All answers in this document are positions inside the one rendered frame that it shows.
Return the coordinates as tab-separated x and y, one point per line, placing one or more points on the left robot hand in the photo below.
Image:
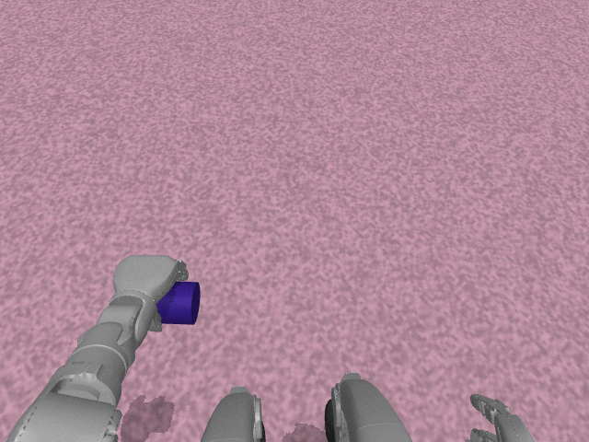
152	275

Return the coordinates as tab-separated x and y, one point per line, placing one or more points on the left robot arm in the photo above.
79	402

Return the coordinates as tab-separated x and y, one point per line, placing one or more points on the can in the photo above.
181	304

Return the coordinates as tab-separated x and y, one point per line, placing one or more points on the right robot hand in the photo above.
508	427

